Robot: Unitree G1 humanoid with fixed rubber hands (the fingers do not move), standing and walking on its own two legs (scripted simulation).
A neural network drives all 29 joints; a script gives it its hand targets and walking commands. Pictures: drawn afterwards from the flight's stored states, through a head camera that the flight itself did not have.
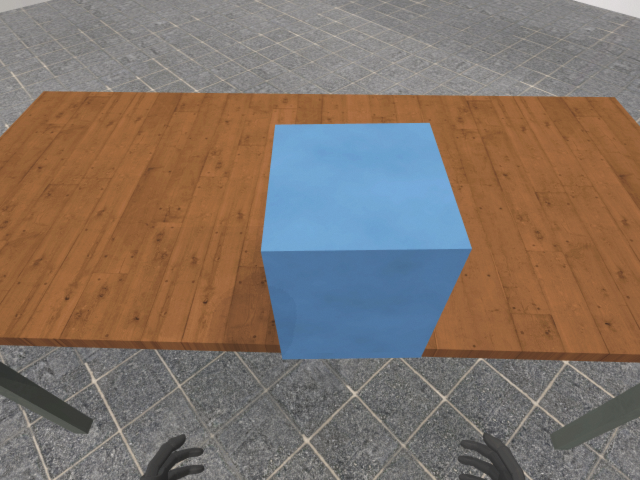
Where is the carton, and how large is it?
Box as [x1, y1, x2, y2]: [261, 123, 471, 358]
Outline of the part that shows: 429,123 275,125 261,254 282,358 420,357 471,249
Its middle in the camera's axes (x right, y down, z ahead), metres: +0.04 +0.00 +0.53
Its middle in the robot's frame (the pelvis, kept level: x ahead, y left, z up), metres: +0.42 +0.01 +0.06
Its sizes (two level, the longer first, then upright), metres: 0.210 0.200 0.250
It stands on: a table, 0.71 m high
